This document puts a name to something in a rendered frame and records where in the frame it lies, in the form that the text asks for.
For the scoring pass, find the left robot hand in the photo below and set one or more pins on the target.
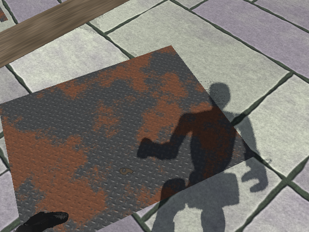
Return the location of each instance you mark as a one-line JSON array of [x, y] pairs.
[[41, 221]]

